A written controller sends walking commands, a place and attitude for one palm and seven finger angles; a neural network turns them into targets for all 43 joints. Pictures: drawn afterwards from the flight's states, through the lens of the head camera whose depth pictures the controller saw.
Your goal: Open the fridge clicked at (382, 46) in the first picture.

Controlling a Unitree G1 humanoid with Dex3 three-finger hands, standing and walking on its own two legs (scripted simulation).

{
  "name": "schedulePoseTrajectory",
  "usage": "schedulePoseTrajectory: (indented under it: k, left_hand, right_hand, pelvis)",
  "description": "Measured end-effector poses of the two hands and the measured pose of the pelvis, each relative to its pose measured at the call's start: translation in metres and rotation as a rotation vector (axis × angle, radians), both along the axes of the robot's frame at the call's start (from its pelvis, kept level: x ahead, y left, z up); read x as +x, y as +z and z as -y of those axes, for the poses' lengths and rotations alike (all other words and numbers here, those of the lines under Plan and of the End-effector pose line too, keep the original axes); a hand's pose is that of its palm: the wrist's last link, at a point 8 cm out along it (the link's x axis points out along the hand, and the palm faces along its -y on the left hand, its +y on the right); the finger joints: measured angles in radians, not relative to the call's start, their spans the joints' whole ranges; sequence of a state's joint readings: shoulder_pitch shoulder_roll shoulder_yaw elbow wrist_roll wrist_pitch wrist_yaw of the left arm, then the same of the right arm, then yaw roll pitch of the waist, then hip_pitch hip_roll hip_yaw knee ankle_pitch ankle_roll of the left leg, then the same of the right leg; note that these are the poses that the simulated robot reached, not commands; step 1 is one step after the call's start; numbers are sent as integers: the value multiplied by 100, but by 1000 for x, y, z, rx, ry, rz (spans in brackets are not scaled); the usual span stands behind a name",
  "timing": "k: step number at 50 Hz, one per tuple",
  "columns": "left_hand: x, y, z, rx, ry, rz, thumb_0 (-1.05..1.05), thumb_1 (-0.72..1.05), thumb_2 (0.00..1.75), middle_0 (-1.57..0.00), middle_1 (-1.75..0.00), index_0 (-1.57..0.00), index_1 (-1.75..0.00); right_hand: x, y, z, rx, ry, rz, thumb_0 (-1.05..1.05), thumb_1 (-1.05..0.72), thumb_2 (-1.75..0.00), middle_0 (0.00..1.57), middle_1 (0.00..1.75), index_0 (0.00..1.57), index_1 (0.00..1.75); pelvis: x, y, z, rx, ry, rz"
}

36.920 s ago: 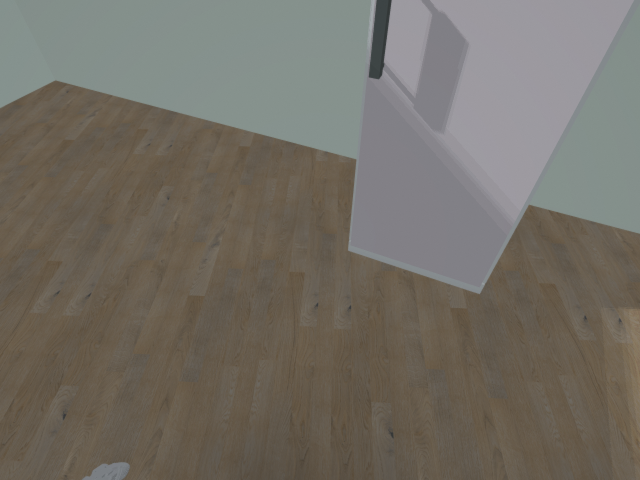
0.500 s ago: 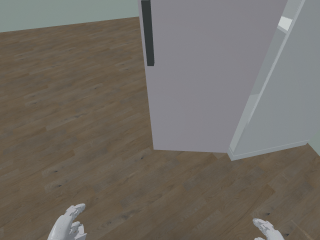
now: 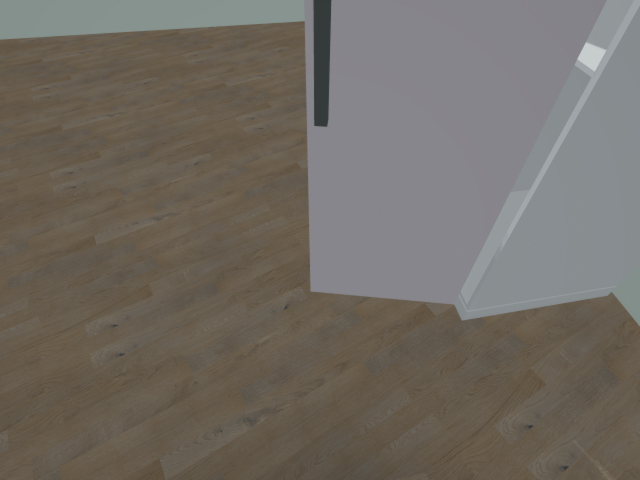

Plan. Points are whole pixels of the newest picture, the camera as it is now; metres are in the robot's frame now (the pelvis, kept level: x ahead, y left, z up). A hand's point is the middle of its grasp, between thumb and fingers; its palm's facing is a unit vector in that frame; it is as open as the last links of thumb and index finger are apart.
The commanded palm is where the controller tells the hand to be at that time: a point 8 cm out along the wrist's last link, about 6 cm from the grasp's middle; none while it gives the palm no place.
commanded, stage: let the arm hang, fingers relaxed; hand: left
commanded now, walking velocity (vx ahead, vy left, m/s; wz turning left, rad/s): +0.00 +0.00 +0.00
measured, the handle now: (323, 60) +0.79 +0.04 +0.15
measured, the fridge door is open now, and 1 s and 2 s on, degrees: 74 74 74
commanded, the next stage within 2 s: look to check the result in 0.38 s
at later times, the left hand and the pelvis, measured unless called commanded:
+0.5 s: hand out of the picture +0.10 +0.23 -0.16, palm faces -0.04 -0.95 -0.30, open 7.3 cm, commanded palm none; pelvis +0.03 +0.00 +0.01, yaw +0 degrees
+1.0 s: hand out of the picture +0.13 +0.22 -0.15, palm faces -0.03 -0.94 -0.34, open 7.3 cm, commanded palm none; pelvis +0.06 -0.02 +0.01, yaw +0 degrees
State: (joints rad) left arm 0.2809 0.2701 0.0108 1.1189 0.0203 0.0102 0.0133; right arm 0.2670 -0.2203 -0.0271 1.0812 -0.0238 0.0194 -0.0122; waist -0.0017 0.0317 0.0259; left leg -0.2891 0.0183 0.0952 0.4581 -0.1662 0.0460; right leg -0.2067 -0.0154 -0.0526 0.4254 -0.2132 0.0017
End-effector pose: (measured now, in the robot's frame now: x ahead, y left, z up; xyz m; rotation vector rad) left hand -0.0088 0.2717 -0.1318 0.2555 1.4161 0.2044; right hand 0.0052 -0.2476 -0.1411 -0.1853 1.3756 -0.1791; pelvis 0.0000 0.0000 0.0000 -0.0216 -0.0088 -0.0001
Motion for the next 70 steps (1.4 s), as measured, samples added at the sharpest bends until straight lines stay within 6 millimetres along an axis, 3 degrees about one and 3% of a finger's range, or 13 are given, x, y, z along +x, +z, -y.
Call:
schedulePoseTrajectory:
  k: [11,20,34,47,57,70]
  left_hand:
    - [67,8,-7,8,-58,143,0,91,89,-20,-30,-20,-30]
    - [96,8,-2,-7,-84,167,0,91,89,-20,-30,-20,-30]
    - [114,14,-5,22,-79,147,0,91,89,-20,-30,-20,-30]
    - [130,19,0,44,-76,158,0,91,89,-20,-30,-20,-30]
    - [139,17,14,32,-78,166,0,91,89,-20,-30,-20,-30]
    - [136,12,31,12,-74,148,0,91,89,-20,-30,-20,-30]
  right_hand:
    - [42,10,17,-43,19,90,0,-91,-89,20,30,20,30]
    - [72,23,37,-88,39,121,0,-91,-89,20,30,20,30]
    - [104,27,50,-99,64,123,0,-91,-89,20,30,20,30]
    - [122,24,57,-86,68,128,0,-91,-89,20,30,20,30]
    - [122,23,65,-88,60,117,0,-91,-89,20,30,20,30]
    - [110,21,70,-85,38,85,0,-91,-89,20,30,20,30]
  pelvis:
    - [8,3,-3,13,-5,0]
    - [20,6,1,14,-5,-4]
    - [39,8,9,17,-1,-10]
    - [55,9,19,23,0,-11]
    - [61,9,28,25,-2,-9]
    - [64,9,37,24,-9,-5]
